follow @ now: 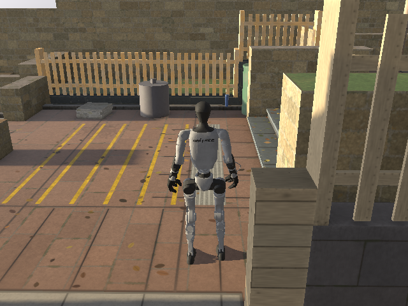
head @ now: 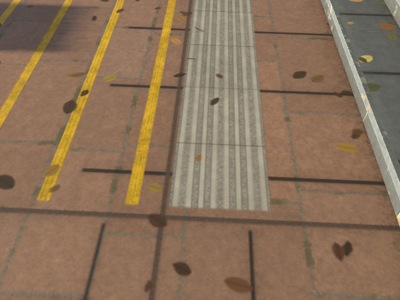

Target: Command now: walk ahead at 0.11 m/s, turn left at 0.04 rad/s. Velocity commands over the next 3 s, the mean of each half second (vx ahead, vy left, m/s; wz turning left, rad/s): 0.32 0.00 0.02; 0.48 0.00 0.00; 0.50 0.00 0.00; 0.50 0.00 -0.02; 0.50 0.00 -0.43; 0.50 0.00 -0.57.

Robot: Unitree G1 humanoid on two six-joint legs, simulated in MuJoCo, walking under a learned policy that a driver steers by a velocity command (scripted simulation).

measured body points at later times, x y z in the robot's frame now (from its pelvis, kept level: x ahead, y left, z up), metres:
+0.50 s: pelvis +0.13 -0.07 +0.01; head +0.14 -0.10 +0.46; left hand +0.13 +0.19 -0.11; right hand +0.27 -0.34 -0.10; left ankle +0.15 +0.09 -0.65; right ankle +0.10 -0.16 -0.74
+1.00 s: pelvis +0.42 -0.02 +0.00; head +0.45 -0.02 +0.45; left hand +0.49 +0.26 -0.13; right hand +0.53 -0.29 -0.11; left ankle +0.47 +0.07 -0.74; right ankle +0.35 -0.16 -0.64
